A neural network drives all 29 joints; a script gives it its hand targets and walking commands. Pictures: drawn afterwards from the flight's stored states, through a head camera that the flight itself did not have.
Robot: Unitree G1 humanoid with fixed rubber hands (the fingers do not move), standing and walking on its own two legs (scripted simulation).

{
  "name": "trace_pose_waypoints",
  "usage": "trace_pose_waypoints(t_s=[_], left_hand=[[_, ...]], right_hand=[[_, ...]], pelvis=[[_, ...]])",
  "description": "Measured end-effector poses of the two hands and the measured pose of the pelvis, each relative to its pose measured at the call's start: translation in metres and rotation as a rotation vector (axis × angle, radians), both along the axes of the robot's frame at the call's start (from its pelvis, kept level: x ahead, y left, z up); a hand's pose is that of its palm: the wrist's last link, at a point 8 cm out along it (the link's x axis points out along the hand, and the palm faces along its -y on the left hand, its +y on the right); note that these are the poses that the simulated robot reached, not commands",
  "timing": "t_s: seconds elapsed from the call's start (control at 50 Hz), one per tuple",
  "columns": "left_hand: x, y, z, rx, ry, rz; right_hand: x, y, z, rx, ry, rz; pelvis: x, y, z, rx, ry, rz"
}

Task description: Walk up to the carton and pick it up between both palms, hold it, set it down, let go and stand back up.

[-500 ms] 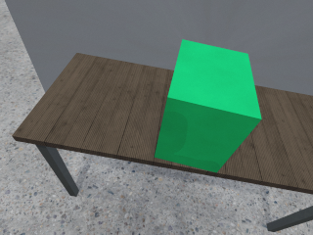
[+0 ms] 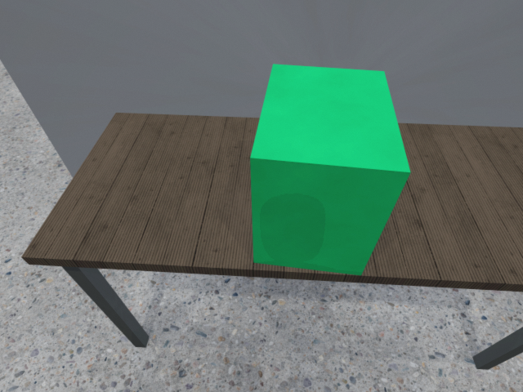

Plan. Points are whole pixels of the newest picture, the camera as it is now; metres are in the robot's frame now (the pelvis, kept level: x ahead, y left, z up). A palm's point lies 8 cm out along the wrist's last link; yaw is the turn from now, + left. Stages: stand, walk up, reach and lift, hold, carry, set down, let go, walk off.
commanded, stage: walk up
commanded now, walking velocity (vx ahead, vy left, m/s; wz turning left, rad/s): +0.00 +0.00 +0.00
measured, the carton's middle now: (317, 169) +0.51 -0.10 +0.04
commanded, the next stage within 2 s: none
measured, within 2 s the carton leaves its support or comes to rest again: neither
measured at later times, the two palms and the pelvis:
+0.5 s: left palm out of the picture +0.01 +0.19 -0.15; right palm out of the picture -0.07 -0.29 -0.12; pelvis -0.01 -0.05 +0.00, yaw +0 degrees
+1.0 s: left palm out of the picture -0.01 +0.07 -0.16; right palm out of the picture -0.03 -0.35 -0.15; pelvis +0.00 -0.13 -0.01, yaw +1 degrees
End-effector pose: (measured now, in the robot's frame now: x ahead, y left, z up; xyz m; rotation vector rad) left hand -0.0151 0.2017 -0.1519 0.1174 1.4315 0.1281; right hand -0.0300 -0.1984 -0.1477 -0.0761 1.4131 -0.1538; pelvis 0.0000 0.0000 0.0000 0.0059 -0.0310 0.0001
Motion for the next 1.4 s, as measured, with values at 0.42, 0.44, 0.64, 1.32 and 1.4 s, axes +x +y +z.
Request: trace_pose_waypoints(t_s=[0.42,0.44,0.64,1.32,1.4], left_hand=[[-0.013,0.002,0.004,0.049,0.091,-0.048],[-0.003,0.002,0.005,0.055,0.063,-0.052],[0.04,-0.076,0.006,0.07,-0.11,-0.004],[-0.019,-0.116,0.01,0.026,0.038,0.038],[-0.026,-0.121,0.006,0.008,0.066,0.038]], right_hand=[[-0.021,-0.057,0.015,-0.12,0.027,-0.059],[-0.025,-0.066,0.019,-0.136,0.041,-0.062],[-0.022,-0.118,-0.015,-0.043,0.073,-0.013],[-0.002,-0.115,-0.006,0.031,0.059,0.014],[-0.011,-0.119,0.0,0.015,0.081,0.006]], pelvis=[[-0.012,-0.033,0.003,-0.044,0.023,-0.01],[-0.013,-0.038,0.004,-0.052,0.028,-0.006],[-0.01,-0.093,-0.01,-0.01,0.014,-0.008],[0.002,-0.123,0.001,-0.008,0.007,0.004],[0.002,-0.125,0.001,-0.007,0.009,0.005]])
